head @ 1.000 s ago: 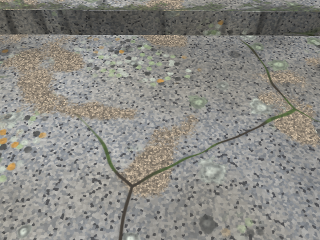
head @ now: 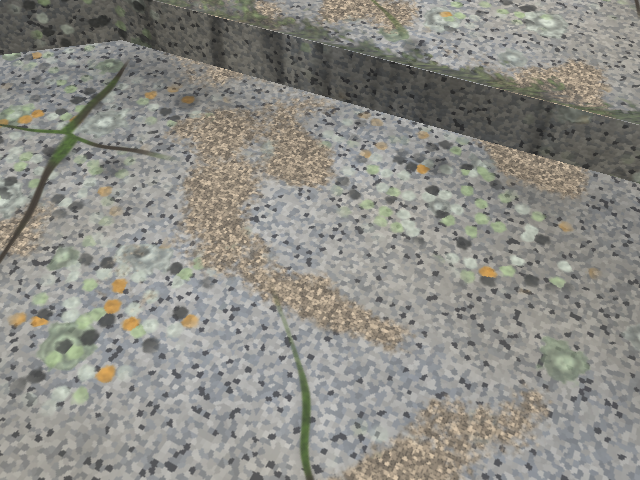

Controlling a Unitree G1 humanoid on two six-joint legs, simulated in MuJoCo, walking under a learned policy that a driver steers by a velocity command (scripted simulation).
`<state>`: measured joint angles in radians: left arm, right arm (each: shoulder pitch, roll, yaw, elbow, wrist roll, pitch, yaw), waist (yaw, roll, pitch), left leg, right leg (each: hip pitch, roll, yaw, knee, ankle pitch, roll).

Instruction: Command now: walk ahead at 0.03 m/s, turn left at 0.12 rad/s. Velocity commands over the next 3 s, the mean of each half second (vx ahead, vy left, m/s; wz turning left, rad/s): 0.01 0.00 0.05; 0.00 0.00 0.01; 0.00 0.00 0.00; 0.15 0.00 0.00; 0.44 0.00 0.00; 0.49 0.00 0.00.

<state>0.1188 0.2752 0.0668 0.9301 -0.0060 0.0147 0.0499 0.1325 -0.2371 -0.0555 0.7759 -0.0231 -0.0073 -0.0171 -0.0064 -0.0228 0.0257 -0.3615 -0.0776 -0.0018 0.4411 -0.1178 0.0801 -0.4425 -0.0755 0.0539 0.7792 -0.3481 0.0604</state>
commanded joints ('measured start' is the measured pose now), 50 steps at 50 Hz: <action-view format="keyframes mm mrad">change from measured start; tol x4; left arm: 1 39 75 13 -24 1 -17 -7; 4 95 126 13 -3 36 -30 -23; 5 40 171 22 4 23 -30 -22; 7 7 84 3 1 24 -43 -30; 14 79 85 -4 45 9 -59 -18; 50 141 40 -33 138 12 -37 -15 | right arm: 1 -18 -123 -21 -43 6 -4 -5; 5 87 -55 -4 -20 3 -13 3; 8 -14 -95 -16 -16 6 -4 -2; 50 11 -83 -6 273 22 12 -23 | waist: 1 18 144 -118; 3 37 106 -105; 5 -67 -140 -78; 6 -36 -146 -67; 19 23 25 -57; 50 11 24 2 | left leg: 1 62 242 -229 -152 -160 124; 3 27 199 -206 -110 -199 49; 5 21 57 -54 1 -194 -37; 6 123 62 -46 15 -129 -53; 8 183 79 -61 31 -56 -35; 14 167 97 -82 24 78 -20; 21 191 103 -85 30 143 -28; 50 195 99 -68 -7 46 -48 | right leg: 1 151 26 -45 -163 57 -15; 3 274 17 -38 -358 213 -56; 4 304 -87 69 -391 299 -95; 5 213 -129 112 -388 236 -152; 6 113 -110 113 -428 69 -151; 7 83 -78 85 -439 0 -117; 14 165 -12 8 -364 156 -79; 22 203 11 -14 -345 224 -83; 50 195 42 -35 -397 140 -81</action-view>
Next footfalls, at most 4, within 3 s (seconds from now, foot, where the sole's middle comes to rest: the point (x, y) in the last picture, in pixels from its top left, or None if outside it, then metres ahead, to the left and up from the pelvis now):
0.06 right None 0.05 -0.16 -0.77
2.46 right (391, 446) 0.53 -0.14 -0.77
3.00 left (279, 319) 0.84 0.11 -0.77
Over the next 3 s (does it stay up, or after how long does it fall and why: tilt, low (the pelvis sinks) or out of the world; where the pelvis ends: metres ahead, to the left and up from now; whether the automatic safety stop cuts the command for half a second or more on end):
stays up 0.66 -0.01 -0.01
